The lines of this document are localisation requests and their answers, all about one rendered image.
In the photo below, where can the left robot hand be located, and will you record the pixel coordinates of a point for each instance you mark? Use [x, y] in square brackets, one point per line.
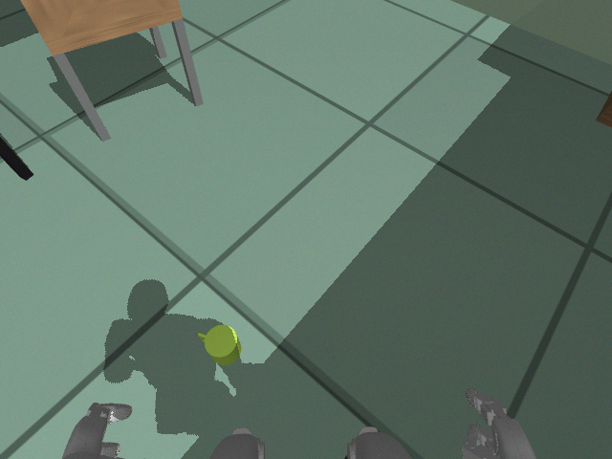
[89, 432]

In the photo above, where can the mug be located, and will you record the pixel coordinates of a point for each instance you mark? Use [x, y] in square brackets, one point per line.
[222, 344]

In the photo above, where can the right robot hand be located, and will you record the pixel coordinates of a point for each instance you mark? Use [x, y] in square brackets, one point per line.
[507, 440]

